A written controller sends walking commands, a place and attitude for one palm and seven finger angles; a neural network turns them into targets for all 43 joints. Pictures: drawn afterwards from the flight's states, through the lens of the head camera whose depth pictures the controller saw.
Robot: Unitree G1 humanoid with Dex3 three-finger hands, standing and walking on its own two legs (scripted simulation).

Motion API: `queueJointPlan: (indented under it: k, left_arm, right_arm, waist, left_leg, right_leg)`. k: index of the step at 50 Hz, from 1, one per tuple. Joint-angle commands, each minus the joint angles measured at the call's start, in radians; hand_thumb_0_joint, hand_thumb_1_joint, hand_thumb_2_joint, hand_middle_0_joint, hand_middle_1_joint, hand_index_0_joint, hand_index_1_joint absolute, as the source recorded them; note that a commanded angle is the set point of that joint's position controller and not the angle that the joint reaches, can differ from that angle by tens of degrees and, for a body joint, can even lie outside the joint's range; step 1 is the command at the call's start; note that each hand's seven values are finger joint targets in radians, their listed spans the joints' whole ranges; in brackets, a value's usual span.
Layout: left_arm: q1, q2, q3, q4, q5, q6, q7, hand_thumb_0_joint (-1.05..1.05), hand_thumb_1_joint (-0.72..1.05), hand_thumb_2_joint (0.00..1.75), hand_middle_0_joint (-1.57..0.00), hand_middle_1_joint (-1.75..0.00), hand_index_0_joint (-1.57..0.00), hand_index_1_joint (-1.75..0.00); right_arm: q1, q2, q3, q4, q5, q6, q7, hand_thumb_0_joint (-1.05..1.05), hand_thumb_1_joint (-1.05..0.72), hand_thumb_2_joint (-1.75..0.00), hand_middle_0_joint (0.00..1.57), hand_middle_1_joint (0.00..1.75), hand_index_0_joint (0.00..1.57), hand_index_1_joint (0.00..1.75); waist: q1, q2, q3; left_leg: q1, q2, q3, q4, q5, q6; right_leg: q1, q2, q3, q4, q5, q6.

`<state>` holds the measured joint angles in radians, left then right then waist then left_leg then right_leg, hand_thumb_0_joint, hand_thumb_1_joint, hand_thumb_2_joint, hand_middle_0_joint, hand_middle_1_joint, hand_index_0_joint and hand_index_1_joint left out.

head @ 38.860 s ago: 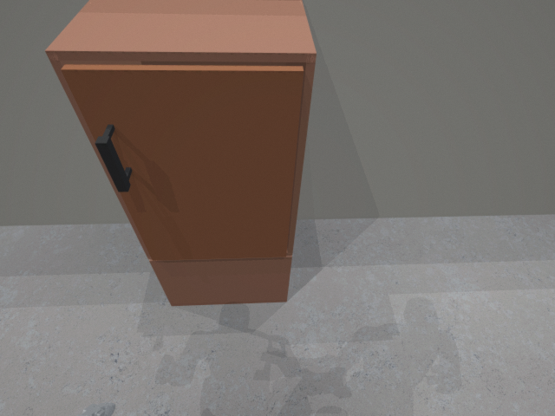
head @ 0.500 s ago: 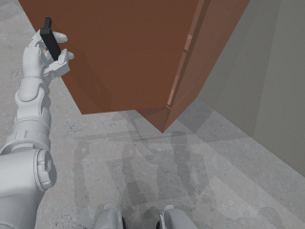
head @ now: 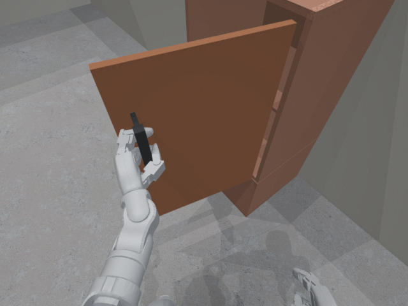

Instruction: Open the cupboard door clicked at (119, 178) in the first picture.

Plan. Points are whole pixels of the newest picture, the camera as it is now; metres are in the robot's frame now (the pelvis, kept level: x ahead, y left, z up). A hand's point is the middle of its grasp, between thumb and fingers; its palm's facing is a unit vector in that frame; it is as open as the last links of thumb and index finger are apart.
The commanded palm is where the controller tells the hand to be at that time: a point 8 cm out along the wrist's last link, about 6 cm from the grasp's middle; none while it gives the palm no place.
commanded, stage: pull the door open along its arc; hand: left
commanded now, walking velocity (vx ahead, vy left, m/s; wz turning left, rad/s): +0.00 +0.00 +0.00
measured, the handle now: (142, 142) +0.43 +0.14 +0.07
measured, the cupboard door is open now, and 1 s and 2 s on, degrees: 76 91 95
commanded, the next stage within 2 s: open thumb and fingers to let go in 0.30 s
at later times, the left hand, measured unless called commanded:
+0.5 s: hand (195, 199) +0.30 +0.03 +0.07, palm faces +0.31 -0.95 +0.00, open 5.9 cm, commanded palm +0.26 +0.08 +0.07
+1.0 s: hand (185, 196) +0.31 +0.04 +0.07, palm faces +0.31 -0.95 +0.01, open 13.6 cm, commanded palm +0.27 +0.08 +0.07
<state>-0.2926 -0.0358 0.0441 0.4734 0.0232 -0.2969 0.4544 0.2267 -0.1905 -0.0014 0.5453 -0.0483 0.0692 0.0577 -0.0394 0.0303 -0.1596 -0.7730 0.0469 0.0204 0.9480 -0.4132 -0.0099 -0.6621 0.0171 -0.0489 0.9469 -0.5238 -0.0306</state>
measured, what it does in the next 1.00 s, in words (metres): stands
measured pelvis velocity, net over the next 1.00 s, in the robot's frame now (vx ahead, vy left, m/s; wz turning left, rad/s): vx -0.01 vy -0.01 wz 0.04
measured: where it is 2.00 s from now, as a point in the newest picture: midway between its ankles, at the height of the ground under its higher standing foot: outside the picture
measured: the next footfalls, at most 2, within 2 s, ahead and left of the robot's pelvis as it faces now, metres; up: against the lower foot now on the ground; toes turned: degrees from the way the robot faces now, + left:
none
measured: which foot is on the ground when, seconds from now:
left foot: down 0.00-1.00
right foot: down 0.00-1.00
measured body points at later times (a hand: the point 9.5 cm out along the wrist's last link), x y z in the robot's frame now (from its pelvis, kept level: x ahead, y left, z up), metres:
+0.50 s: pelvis -0.01 -0.03 +0.00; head +0.02 -0.05 +0.45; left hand +0.28 +0.08 +0.07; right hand +0.16 -0.25 -0.11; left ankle +0.03 +0.13 -0.68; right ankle -0.04 -0.10 -0.68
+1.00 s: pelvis -0.01 -0.01 +0.00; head +0.03 -0.03 +0.45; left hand +0.28 +0.09 +0.07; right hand +0.16 -0.23 -0.11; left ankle +0.03 +0.13 -0.68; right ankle -0.04 -0.10 -0.68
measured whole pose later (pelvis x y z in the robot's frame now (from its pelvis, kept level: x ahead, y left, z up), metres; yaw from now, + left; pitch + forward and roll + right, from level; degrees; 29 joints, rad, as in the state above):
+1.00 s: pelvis -0.01 -0.01 +0.00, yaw +2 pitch +10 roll +0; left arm -0.02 -0.11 -0.24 0.23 0.08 -0.26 0.56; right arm 0.21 -0.19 -0.01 0.58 -0.06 0.03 0.02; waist -0.02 0.04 -0.13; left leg -0.72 0.03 -0.01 0.94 -0.40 -0.03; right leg -0.60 0.00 -0.08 0.96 -0.54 -0.05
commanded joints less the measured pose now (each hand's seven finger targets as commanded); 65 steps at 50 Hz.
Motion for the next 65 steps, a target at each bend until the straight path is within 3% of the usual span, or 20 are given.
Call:
queueJointPlan:
  k: [1, 8, 16, 17, 19, 20, 22, 25, 29, 33, 37, 40, 42, 45, 48, 52, 55, 57, 60, 65]
  left_arm:
    - [-0.174, 0.047, -0.032, -0.254, 0.023, -0.060, 0.037, 0.00, 0.90, 0.90, -0.40, -1.35, -0.40, -1.35]
    - [-0.019, -0.046, -0.146, -0.355, 0.015, -0.064, 0.038, 0.00, 0.90, 0.90, -0.40, -1.35, -0.40, -1.35]
    - [0.199, -0.171, -0.308, -0.503, 0.078, -0.036, 0.077, 0.00, 0.90, 0.90, -0.40, -1.35, -0.40, -1.35]
    - [0.172, -0.152, -0.301, -0.498, 0.088, -0.032, 0.083, 0.00, 0.90, 0.90, -0.40, -1.35, -0.40, -1.35]
    - [0.104, -0.147, -0.290, -0.489, 0.080, -0.028, 0.101, 0.00, 0.90, 0.90, -0.40, -1.35, -0.40, -1.35]
    - [0.011, -0.116, -0.259, -0.474, 0.073, -0.029, 0.115, 0.00, 0.90, 0.90, -0.40, -1.35, -0.40, -1.35]
    - [-0.004, -0.096, -0.231, -0.464, 0.064, -0.031, 0.125, 0.00, 0.76, 0.84, -0.39, -1.34, -0.39, -1.34]
    - [-0.021, -0.093, -0.210, -0.415, 0.053, -0.030, 0.124, 0.00, 0.55, 0.75, -0.38, -1.31, -0.38, -1.31]
    - [0.032, -0.115, -0.226, -0.407, 0.061, -0.033, 0.101, 0.00, 0.27, 0.63, -0.35, -1.28, -0.35, -1.28]
    - [0.042, -0.129, -0.241, -0.410, 0.060, -0.036, 0.082, 0.00, -0.01, 0.51, -0.33, -1.25, -0.33, -1.25]
    - [0.066, -0.152, -0.271, -0.433, 0.063, -0.036, 0.073, 0.00, -0.29, 0.39, -0.32, -1.22, -0.32, -1.22]
    - [0.070, -0.167, -0.293, -0.459, 0.063, -0.036, 0.075, 0.00, -0.50, 0.30, -0.30, -1.20, -0.30, -1.20]
    - [0.070, -0.169, -0.300, -0.468, 0.068, -0.033, 0.078, 0.00, -0.50, 0.30, -0.30, -1.20, -0.30, -1.20]
    - [0.040, -0.167, -0.302, -0.456, 0.073, -0.032, 0.087, 0.00, -0.50, 0.30, -0.27, -1.05, -0.27, -1.05]
    - [0.043, -0.178, -0.314, -0.470, 0.085, -0.029, 0.099, 0.00, -0.50, 0.30, -0.25, -0.90, -0.25, -0.90]
    - [0.020, -0.180, -0.312, -0.454, 0.090, -0.014, 0.113, 0.00, -0.50, 0.30, -0.22, -0.70, -0.22, -0.70]
    - [-0.037, -0.207, -0.334, -0.443, 0.090, -0.003, 0.123, 0.00, -0.50, 0.30, -0.19, -0.55, -0.19, -0.55]
    - [-0.047, -0.208, -0.330, -0.416, 0.093, 0.005, 0.130, 0.00, -0.50, 0.30, -0.18, -0.45, -0.18, -0.45]
    - [-0.054, -0.215, -0.325, -0.424, 0.088, 0.011, 0.139, 0.00, -0.50, 0.30, -0.15, -0.30, -0.15, -0.30]
    - [-0.111, -0.247, -0.347, -0.393, 0.087, 0.016, 0.144, 0.00, -0.50, 0.30, -0.15, -0.30, -0.15, -0.30]
  right_arm:
    - [0.017, -0.122, -0.053, -0.096, -0.004, -0.023, -0.021, 0.00, -0.90, -0.90, 0.20, 0.30, 0.20, 0.30]
    - [-0.033, -0.102, -0.046, -0.107, -0.004, -0.040, -0.028, 0.00, -0.90, -0.90, 0.20, 0.30, 0.20, 0.30]
    - [-0.064, -0.079, -0.042, -0.140, -0.008, -0.079, -0.018, 0.00, -0.90, -0.90, 0.20, 0.30, 0.20, 0.30]
    - [-0.069, -0.081, -0.040, -0.134, -0.009, -0.084, -0.024, 0.00, -0.90, -0.90, 0.20, 0.30, 0.20, 0.30]
    - [-0.089, -0.076, -0.034, -0.120, -0.010, -0.087, -0.034, 0.00, -0.90, -0.90, 0.20, 0.30, 0.20, 0.30]
    - [-0.103, -0.079, -0.028, -0.104, -0.009, -0.088, -0.041, 0.00, -0.90, -0.90, 0.20, 0.30, 0.20, 0.30]
    - [-0.118, -0.073, -0.028, -0.092, -0.012, -0.089, -0.052, 0.00, -0.90, -0.90, 0.20, 0.30, 0.20, 0.30]
    - [-0.134, -0.066, -0.023, -0.076, -0.014, -0.088, -0.059, 0.00, -0.90, -0.90, 0.20, 0.30, 0.20, 0.30]
    - [-0.111, -0.068, -0.031, -0.080, -0.017, -0.079, -0.051, 0.00, -0.90, -0.90, 0.20, 0.30, 0.20, 0.30]
    - [-0.095, -0.074, -0.037, -0.089, -0.016, -0.074, -0.046, 0.00, -0.90, -0.90, 0.20, 0.30, 0.20, 0.30]
    - [-0.079, -0.079, -0.040, -0.100, -0.013, -0.074, -0.040, 0.00, -0.90, -0.90, 0.20, 0.30, 0.20, 0.30]
    - [-0.089, -0.078, -0.039, -0.108, -0.009, -0.076, -0.037, 0.00, -0.90, -0.90, 0.20, 0.30, 0.20, 0.30]
    - [-0.082, -0.080, -0.039, -0.111, -0.009, -0.078, -0.037, 0.00, -0.90, -0.90, 0.20, 0.30, 0.20, 0.30]
    - [-0.093, -0.079, -0.037, -0.107, -0.010, -0.082, -0.041, 0.00, -0.90, -0.90, 0.20, 0.30, 0.20, 0.30]
    - [-0.094, -0.077, -0.039, -0.111, -0.010, -0.085, -0.038, 0.00, -0.90, -0.90, 0.20, 0.30, 0.20, 0.30]
    - [-0.091, -0.080, -0.041, -0.110, -0.011, -0.088, -0.039, 0.00, -0.90, -0.90, 0.20, 0.30, 0.20, 0.30]
    - [-0.099, -0.078, -0.038, -0.105, -0.009, -0.090, -0.038, 0.00, -0.90, -0.90, 0.20, 0.30, 0.20, 0.30]
    - [-0.096, -0.080, -0.036, -0.101, -0.009, -0.091, -0.037, 0.00, -0.90, -0.90, 0.20, 0.30, 0.20, 0.30]
    - [-0.106, -0.076, -0.036, -0.102, -0.010, -0.092, -0.034, 0.00, -0.90, -0.90, 0.20, 0.30, 0.20, 0.30]
    - [-0.110, -0.075, -0.032, -0.089, -0.007, -0.096, -0.031, 0.00, -0.90, -0.90, 0.20, 0.30, 0.20, 0.30]
  waist:
    - [0.008, -0.084, -0.257]
    - [0.020, -0.098, -0.227]
    - [0.017, -0.143, -0.193]
    - [0.009, -0.164, -0.166]
    - [0.005, -0.140, -0.137]
    - [-0.005, -0.137, -0.115]
    - [0.003, -0.148, -0.103]
    - [0.011, -0.145, -0.140]
    - [0.027, -0.123, -0.212]
    - [0.019, -0.151, -0.217]
    - [0.015, -0.161, -0.220]
    - [0.012, -0.129, -0.206]
    - [0.011, -0.136, -0.197]
    - [0.003, -0.122, -0.186]
    - [0.015, -0.075, -0.210]
    - [0.011, -0.106, -0.214]
    - [0.001, -0.089, -0.214]
    - [0.001, -0.100, -0.198]
    - [0.013, -0.078, -0.232]
    - [-0.005, -0.081, -0.197]
  left_leg:
    - [0.260, -0.041, 0.001, -0.096, 0.275, 0.024]
    - [0.270, -0.044, -0.002, -0.109, 0.263, 0.024]
    - [0.266, -0.049, -0.011, -0.103, 0.252, 0.022]
    - [0.250, -0.048, -0.016, -0.096, 0.232, 0.024]
    - [0.239, -0.054, -0.019, -0.089, 0.182, 0.021]
    - [0.223, -0.056, -0.022, -0.083, 0.147, 0.021]
    - [0.221, -0.059, -0.027, -0.074, 0.126, 0.020]
    - [0.212, -0.063, -0.030, -0.077, 0.126, 0.018]
    - [0.229, -0.060, -0.025, -0.087, 0.199, 0.016]
    - [0.238, -0.057, -0.022, -0.083, 0.234, 0.019]
    - [0.255, -0.054, -0.023, -0.082, 0.259, 0.021]
    - [0.266, -0.052, -0.021, -0.082, 0.250, 0.021]
    - [0.262, -0.051, -0.025, -0.079, 0.248, 0.022]
    - [0.257, -0.050, -0.027, -0.073, 0.226, 0.023]
    - [0.272, -0.047, -0.027, -0.073, 0.246, 0.023]
    - [0.269, -0.043, -0.032, -0.074, 0.239, 0.022]
    - [0.276, -0.042, -0.035, -0.076, 0.226, 0.022]
    - [0.269, -0.041, -0.040, -0.079, 0.220, 0.022]
    - [0.280, -0.041, -0.036, -0.079, 0.230, 0.021]
    - [0.279, -0.037, -0.047, -0.084, 0.199, 0.020]
  right_leg:
    - [0.131, 0.007, 0.020, -0.163, 0.476, 0.021]
    - [0.167, -0.013, 0.036, -0.186, 0.510, 0.028]
    - [0.184, -0.035, 0.042, -0.192, 0.555, 0.034]
    - [0.168, -0.039, 0.055, -0.204, 0.528, 0.037]
    - [0.137, -0.047, 0.071, -0.228, 0.427, 0.036]
    - [0.109, -0.056, 0.092, -0.248, 0.361, 0.040]
    - [0.105, -0.063, 0.121, -0.282, 0.287, 0.041]
    - [0.128, -0.078, 0.143, -0.280, 0.316, 0.049]
    - [0.174, -0.068, 0.101, -0.213, 0.489, 0.045]
    - [0.179, -0.063, 0.080, -0.192, 0.579, 0.050]
    - [0.175, -0.051, 0.058, -0.178, 0.598, 0.044]
    - [0.151, -0.046, 0.048, -0.177, 0.555, 0.037]
    - [0.140, -0.039, 0.041, -0.175, 0.526, 0.033]
    - [0.108, -0.037, 0.040, -0.175, 0.468, 0.029]
    - [0.096, -0.025, 0.024, -0.155, 0.438, 0.014]
    - [0.088, -0.015, 0.012, -0.154, 0.395, 0.010]
    - [0.065, -0.013, 0.003, -0.150, 0.356, 0.006]
    - [0.057, -0.008, 0.000, -0.153, 0.334, 0.003]
    - [0.063, -0.007, -0.005, -0.144, 0.338, 0.000]
    - [0.029, -0.004, -0.013, -0.150, 0.281, 0.000]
